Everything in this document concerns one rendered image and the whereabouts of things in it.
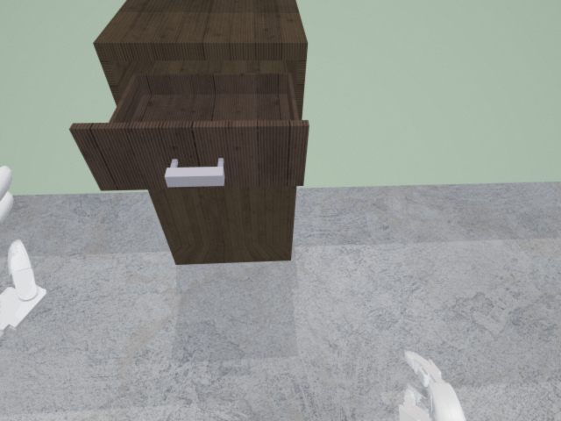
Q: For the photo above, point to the handle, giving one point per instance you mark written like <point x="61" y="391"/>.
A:
<point x="195" y="177"/>

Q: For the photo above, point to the robot right hand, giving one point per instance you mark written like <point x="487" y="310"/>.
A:
<point x="439" y="403"/>

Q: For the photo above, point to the drawer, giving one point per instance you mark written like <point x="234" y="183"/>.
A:
<point x="249" y="119"/>

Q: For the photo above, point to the cabinet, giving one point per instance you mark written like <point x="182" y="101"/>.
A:
<point x="219" y="225"/>

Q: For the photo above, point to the robot left hand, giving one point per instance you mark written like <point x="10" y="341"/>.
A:
<point x="16" y="305"/>

